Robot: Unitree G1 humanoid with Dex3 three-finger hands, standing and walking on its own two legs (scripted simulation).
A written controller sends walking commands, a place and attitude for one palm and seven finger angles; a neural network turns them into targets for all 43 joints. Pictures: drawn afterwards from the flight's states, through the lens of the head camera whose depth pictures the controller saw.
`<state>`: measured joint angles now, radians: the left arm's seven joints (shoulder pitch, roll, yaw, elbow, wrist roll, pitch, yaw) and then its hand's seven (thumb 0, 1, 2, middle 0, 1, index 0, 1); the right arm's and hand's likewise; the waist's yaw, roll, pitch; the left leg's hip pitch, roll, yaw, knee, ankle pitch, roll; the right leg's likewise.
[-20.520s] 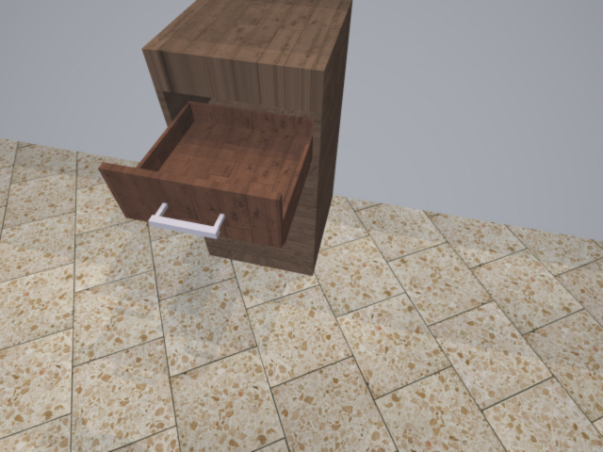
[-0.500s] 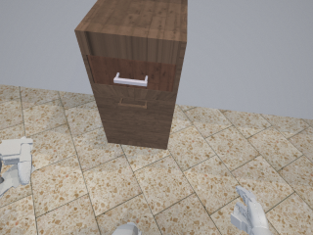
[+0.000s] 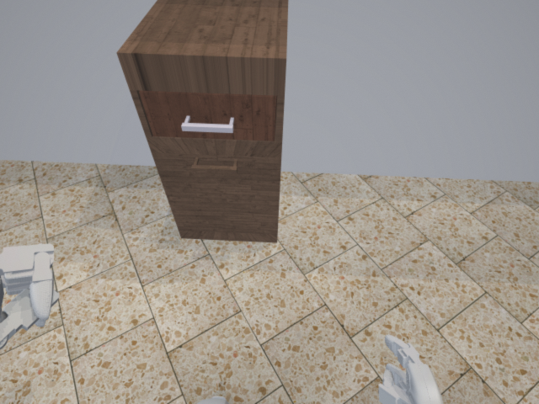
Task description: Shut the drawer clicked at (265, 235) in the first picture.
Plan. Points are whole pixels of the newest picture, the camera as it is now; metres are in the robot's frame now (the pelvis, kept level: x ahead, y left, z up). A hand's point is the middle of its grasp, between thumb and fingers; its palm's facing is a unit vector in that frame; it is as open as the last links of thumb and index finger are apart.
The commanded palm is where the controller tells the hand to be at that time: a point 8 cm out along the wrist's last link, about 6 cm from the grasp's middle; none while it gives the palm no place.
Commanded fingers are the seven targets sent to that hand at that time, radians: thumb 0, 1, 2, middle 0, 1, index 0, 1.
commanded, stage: stop stepping back and stand still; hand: left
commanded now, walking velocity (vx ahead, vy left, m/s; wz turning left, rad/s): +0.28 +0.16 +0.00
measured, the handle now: (208, 123) +0.86 +0.22 -0.11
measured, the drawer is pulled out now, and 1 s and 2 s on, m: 0.00 0.00 0.00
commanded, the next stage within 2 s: let the arm hang, fingers relaxed in 0.52 s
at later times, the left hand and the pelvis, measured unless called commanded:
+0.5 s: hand out of the picture +0.14 +0.26 +0.16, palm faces +0.46 -0.79 -0.41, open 3.3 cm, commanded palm +0.08 +0.30 +0.18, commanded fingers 0.00 0.90 0.90 -1.40 -1.60 -1.40 -1.60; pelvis -0.03 +0.01 +0.00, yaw +4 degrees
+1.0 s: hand out of the picture +0.01 +0.22 -0.17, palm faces +0.13 -0.97 -0.22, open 3.5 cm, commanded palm none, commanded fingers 0.00 0.90 0.90 -0.60 -0.73 -0.60 -0.73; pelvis -0.03 +0.02 +0.00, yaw +6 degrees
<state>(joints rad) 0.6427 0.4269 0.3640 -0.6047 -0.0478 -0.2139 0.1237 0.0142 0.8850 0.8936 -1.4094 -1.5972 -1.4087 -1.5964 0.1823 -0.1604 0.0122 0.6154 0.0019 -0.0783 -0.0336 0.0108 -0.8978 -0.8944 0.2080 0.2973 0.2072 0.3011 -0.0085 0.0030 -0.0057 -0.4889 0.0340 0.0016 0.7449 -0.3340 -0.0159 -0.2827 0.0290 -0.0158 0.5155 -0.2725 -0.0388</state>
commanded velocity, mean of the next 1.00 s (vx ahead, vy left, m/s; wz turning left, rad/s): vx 0.07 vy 0.02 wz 0.00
